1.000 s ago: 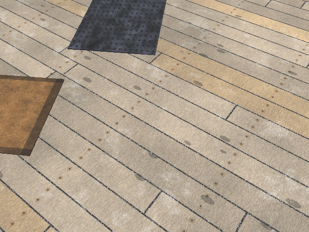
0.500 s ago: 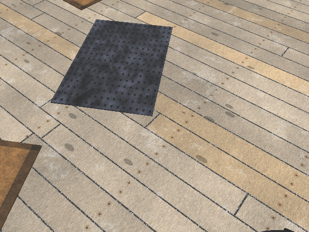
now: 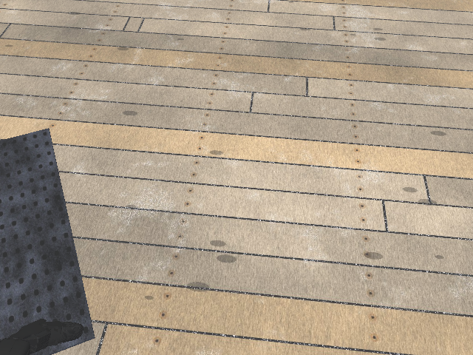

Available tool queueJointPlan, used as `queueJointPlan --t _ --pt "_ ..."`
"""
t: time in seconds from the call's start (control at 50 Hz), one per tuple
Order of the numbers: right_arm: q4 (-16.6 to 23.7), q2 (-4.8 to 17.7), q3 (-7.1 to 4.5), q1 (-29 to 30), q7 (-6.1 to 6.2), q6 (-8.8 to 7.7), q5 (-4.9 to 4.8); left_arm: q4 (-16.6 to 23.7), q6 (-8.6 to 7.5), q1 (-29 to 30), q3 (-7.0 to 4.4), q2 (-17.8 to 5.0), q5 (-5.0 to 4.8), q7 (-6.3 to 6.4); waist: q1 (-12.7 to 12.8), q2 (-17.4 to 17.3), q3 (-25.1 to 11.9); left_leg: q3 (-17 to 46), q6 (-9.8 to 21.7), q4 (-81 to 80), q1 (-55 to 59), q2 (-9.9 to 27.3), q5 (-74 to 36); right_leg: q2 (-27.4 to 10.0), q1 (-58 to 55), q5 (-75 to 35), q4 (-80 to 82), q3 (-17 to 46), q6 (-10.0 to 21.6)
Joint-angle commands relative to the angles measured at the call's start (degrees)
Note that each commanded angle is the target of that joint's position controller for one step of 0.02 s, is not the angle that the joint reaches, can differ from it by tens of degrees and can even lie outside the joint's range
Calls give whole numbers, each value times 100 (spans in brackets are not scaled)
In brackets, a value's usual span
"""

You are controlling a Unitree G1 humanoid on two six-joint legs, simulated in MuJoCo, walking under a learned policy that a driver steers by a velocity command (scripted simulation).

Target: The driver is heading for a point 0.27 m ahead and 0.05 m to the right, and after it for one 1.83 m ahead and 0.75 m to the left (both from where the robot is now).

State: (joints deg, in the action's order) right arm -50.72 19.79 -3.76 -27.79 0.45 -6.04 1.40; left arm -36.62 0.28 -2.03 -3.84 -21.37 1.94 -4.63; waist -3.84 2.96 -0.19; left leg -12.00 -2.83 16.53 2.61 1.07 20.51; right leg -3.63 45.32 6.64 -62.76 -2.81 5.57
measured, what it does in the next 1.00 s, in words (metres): walks ahead, turning left: right foot, then left foot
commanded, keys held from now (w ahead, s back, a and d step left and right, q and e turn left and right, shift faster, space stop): w+e+shift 0.04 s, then w+q+shift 0.44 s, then q+shift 0.52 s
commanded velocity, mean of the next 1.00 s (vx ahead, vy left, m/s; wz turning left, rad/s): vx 0.69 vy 0.00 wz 0.46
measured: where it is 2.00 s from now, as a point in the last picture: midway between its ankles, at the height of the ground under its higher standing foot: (142, 193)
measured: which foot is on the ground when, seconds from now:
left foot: down 0.00-0.14, up 0.16-0.58, down 0.60-1.00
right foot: up 0.00-0.12, down 0.14-0.60, up 0.62-1.00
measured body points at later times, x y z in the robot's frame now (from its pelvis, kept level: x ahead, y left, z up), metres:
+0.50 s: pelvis +0.47 -0.01 -0.01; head +0.49 +0.00 +0.44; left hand +0.43 +0.26 -0.14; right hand +0.63 -0.26 -0.12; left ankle +0.69 +0.11 -0.67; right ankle +0.29 -0.07 -0.73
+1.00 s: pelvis +0.77 +0.02 +0.00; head +0.80 +0.06 +0.45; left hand +0.84 +0.34 -0.09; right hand +0.96 -0.23 -0.10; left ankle +0.74 +0.06 -0.73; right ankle +0.97 -0.07 -0.68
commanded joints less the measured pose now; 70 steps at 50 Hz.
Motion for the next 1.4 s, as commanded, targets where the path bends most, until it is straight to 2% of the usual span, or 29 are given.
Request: queueJointPlan --t 0.02,0.06,0.1,0.12,0.14,0.16,0.18,0.2,0.24,0.28,0.36,0.48,0.56,0.58,0.6,0.62,0.64,0.68,0.72,0.8,0.9,1.0,1.1,1.12,1.14,1.16,1.2,1.26,1.4 --pt "504 317 37 997 -9 -198 2 559 -23 415 247 248 -1 -163 585 -552 812 -149 494 -1174 -1144 1140 -3312 -22 -862 -759 1326 -286 173" --pt "357 525 21 414 17 -173 -9 478 -74 457 256 206 24 -146 508 -516 612 -292 480 -703 -774 1116 -5955 517 -1734 -716 1807 -739 381" --pt "352 868 -4 276 86 -70 28 37 -112 -589 167 -22 -2 -32 1036 -764 -258 -245 621 686 -441 1271 -8295 1110 -3183 -158 1773 -607 563" --pt "359 1136 -25 342 92 -9 -5 -206 -179 -1497 106 -118 145 54 1489 -1016 -327 -36 717 2002 -953 1488 -7925 913 -4259 94 2434 -84 748" --pt "342 1076 -23 390 99 80 13 -524 -167 -2340 -94 -587 188 205 1915 -954 -646 36 737 3785 -1680 1258 -6421 668 -5580 415 2945 424 817" --pt "485 107 154 22 15 119 122 -565 -161 -2269 -220 -1200 208 363 1229 725 -1097 226 647 6388 -3047 346 1059 -845 -6571 257 2467 1892 636" --pt "857 196 175 -275 54 107 -279 -370 -175 -2413 -277 -1392 147 420 1201 971 -2575 1839 752 7586 -4224 -280 1031 -2001 -7531 1025 3551 4395 1201" --pt "895 568 96 592 68 70 -270 -451 -198 -2201 -272 -1066 108 458 1287 55 -1673 1867 778 7454 -4596 9 102 -1642 -6637 1564 4247 3935 914" --pt "698 355 128 726 -38 117 -170 -621 -364 -1458 -105 -450 112 446 626 -576 -36 1698 732 6525 -4223 472 -552 -1221 -4520 912 4734 2615 647" --pt "446 80 163 216 -136 363 -70 -697 -540 -1440 -14 -132 40 436 223 -232 33 1757 618 6136 -3480 663 -617 -1119 -3568 514 5048 1855 551" --pt "652 -185 153 1263 -287 516 -71 -993 -808 -1672 26 107 -88 370 309 -175 759 1594 615 5130 -4308 824 -1360 -725 -3452 -383 5752 473 185" --pt "1083 -339 264 2414 -491 383 -92 -1155 -893 -1825 83 12 -141 497 363 -213 796 464 1010 2646 -3751 331 -3068 -454 -4136 -3170 5943 -1099 -257" --pt "552 113 100 583 -457 352 92 -1010 -665 -1671 -43 -568 -128 763 -474 103 -273 -51 1202 2047 -1597 -795 -2633 -664 -4652 -6869 2761 -1167 -535" --pt "209 396 -53 -643 -357 354 99 -903 -584 -1356 -75 -649 -105 759 -1042 94 -852 356 1405 1988 -326 -807 -2653 -708 -4153 -6231 1086 -1003 -576" --pt "192 595 -229 -882 -181 412 -86 -889 -571 -983 -110 -542 -217 636 -1349 -773 -888 1051 1638 1129 462 -422 -3311 316 -3263 -2124 -1400 -1112 -758" --pt "314 1411 -363 -376 -172 451 93 -514 -629 -2028 122 301 -180 563 -61 -1853 -1307 3059 2619 2272 2050 1147 -8070 909 -936 2877 -3726 -546 -1076" --pt "584 1655 -513 -271 -163 466 -21 -288 -635 -1871 176 74 -187 624 -395 -934 -2804 4627 3390 1456 2748 1690 -6827 918 -301 2436 -4298 646 -973" --pt "768 863 -329 678 -10 574 -158 -183 -603 -1370 223 -48 -24 606 219 305 -917 4342 2646 289 216 1231 -3742 271 -432 1842 -2723 773 -762" --pt "819 507 -204 876 -6 526 -191 -170 -316 -1386 236 -50 140 649 539 362 -71 3749 2406 195 -1369 890 -4961 16 -978 1792 -1853 717 -897" --pt "867 755 -279 841 -62 417 -77 115 -40 -1089 306 129 78 652 566 -83 -428 3156 1951 481 -2077 251 -6502 -81 -1571 1288 -362 528 -1048" --pt "1024 816 -366 712 86 715 -195 401 11 -257 313 50 22 644 161 -497 -724 3522 1092 838 -1260 -214 -4889 233 -1073 230 702 749 -969" --pt "1153 843 -432 622 97 818 -84 523 -80 255 330 -129 -67 677 -83 -803 -365 4451 1113 1071 -525 -51 -4252 499 -718 609 1606 1164 -861" --pt "1476 724 -362 1407 -84 717 123 217 -274 -490 272 -261 -160 610 478 -830 -75 5099 1146 943 -2446 -290 460 611 -3547 1089 3508 1176 -665" --pt "1385 481 -293 1191 -102 657 81 111 -322 -863 176 -471 -137 674 624 -124 -124 4540 934 1787 -3278 -769 1718 164 -4647 1389 4023 1487 -565" --pt "1524 64 -150 1116 -121 562 -73 153 -330 -1571 23 -1048 0 750 840 987 -807 3106 644 3465 -4011 -1459 2231 -1455 -5728 3500 4791 3532 -80" --pt "1682 304 -126 1231 -136 530 -16 99 -289 -1367 -69 -1274 21 739 661 1186 -675 2513 561 4325 -4764 -1327 1426 -1964 -5450 4667 5536 5345 253" --pt "1603 810 -238 1693 -233 572 111 134 -240 -976 30 -641 -61 693 553 10 118 2251 449 4760 -4804 -596 249 -1476 -4483 3722 5222 3719 24" --pt "1609 471 -118 1602 -485 645 167 -93 -328 -1313 72 -483 -64 629 505 356 234 1872 368 5062 -4625 -227 -583 -846 -3987 2639 5407 2208 -108" --pt "1753 317 30 2250 -448 566 119 -538 -607 -2075 13 -367 -35 401 627 184 649 2132 366 4461 -5272 -264 -1574 -847 -4059 1512 5776 1269 171"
